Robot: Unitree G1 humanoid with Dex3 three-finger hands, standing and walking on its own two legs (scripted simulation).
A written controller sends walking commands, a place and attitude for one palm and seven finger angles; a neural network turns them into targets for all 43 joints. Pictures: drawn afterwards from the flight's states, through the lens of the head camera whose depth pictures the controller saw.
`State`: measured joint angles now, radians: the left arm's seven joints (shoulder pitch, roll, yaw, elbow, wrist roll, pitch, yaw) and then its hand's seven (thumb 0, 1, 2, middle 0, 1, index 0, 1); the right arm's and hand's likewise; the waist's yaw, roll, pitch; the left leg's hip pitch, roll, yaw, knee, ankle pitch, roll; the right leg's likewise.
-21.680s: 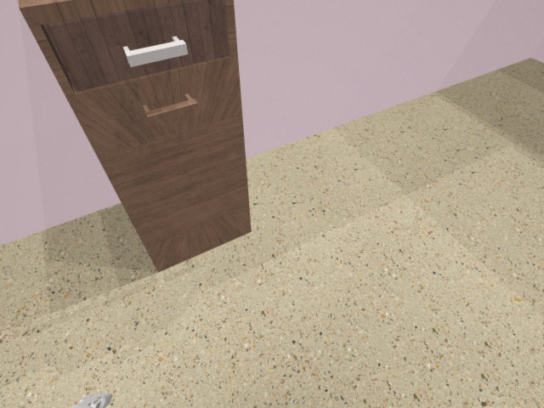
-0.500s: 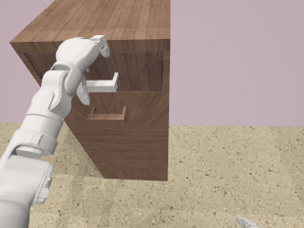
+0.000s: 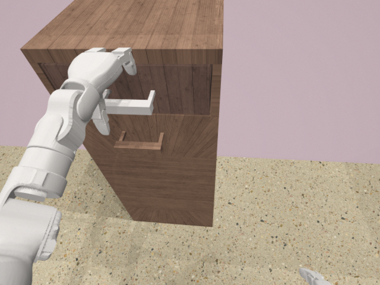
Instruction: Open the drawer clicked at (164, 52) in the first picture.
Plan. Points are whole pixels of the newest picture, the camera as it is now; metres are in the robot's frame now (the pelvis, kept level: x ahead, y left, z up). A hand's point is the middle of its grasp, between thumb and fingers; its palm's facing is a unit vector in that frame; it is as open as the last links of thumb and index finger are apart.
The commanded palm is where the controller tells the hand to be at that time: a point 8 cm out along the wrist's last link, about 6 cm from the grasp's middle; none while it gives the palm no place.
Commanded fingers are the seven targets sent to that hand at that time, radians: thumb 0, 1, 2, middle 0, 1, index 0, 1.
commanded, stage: re-aim the fingers above the handle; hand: left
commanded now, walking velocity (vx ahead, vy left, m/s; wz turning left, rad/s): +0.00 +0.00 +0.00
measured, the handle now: (126, 100) +0.49 +0.18 +0.13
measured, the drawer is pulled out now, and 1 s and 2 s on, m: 0.00 0.00 0.00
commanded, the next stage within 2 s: none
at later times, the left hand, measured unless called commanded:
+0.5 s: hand (107, 99) +0.42 +0.19 +0.19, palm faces +0.03 -0.03 -1.00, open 13.8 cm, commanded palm +0.41 +0.21 +0.25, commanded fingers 0.00 -0.50 0.30 -0.30 -1.20 -0.30 -1.20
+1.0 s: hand (111, 97) +0.44 +0.19 +0.18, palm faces +0.01 -0.03 -1.00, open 13.8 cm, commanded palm +0.42 +0.21 +0.25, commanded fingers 0.00 -0.50 0.30 -0.30 -1.20 -0.30 -1.20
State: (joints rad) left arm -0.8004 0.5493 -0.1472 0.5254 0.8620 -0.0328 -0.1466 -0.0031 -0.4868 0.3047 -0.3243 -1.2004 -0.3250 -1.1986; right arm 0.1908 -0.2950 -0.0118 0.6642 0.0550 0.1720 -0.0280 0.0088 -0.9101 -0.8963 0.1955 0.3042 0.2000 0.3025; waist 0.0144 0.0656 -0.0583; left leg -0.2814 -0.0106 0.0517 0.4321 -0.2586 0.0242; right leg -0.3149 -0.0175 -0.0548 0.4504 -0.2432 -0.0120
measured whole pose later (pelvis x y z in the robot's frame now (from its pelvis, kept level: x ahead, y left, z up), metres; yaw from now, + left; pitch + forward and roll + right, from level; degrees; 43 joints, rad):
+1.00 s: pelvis +0.00 +0.00 +0.00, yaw +0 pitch +6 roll +0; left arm -0.77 0.56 -0.15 0.51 0.86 -0.05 -0.16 0.00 -0.49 0.30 -0.32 -1.20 -0.33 -1.20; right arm 0.21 -0.29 -0.01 0.68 0.06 0.17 -0.04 0.01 -0.91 -0.90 0.20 0.30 0.20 0.30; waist 0.01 0.07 -0.04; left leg -0.28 -0.01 0.05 0.43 -0.25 0.02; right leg -0.31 -0.01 -0.06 0.45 -0.24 -0.02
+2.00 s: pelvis +0.00 +0.00 +0.00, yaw +0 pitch +5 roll +0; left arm -0.71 0.59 -0.08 0.40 0.83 -0.05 -0.12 0.00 -0.49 0.30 -0.32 -1.20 -0.32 -1.20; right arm 0.18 -0.29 0.00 0.68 0.05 0.16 -0.02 0.01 -0.91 -0.90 0.19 0.30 0.20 0.30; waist 0.03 0.07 -0.05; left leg -0.26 -0.01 0.04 0.42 -0.25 0.02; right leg -0.29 -0.02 -0.06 0.44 -0.24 -0.01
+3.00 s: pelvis +0.00 -0.01 +0.00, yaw +0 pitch +6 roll +0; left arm -0.66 0.51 -0.15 0.48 0.90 0.00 -0.08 0.00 -0.49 0.30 -0.31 -1.25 -0.32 -1.20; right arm 0.17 -0.28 0.00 0.66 0.06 0.18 -0.04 0.01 -0.91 -0.90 0.20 0.30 0.20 0.30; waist 0.03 0.06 -0.06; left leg -0.30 0.00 0.05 0.46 -0.27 0.01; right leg -0.33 -0.01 -0.06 0.48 -0.26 -0.02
